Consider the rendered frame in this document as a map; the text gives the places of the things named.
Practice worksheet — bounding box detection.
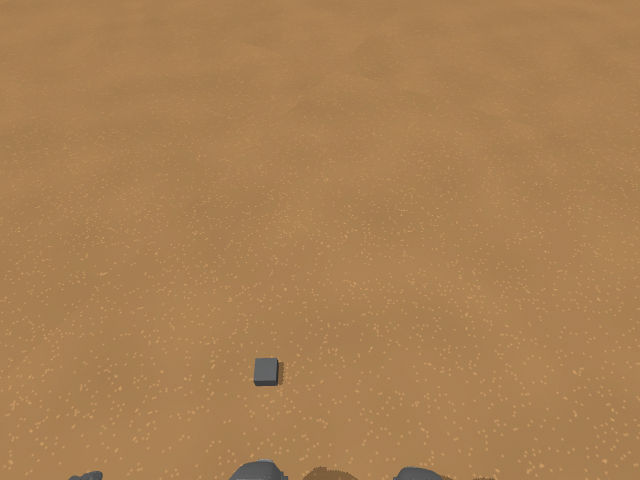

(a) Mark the small box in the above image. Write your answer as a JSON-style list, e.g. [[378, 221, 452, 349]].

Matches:
[[253, 358, 279, 386]]

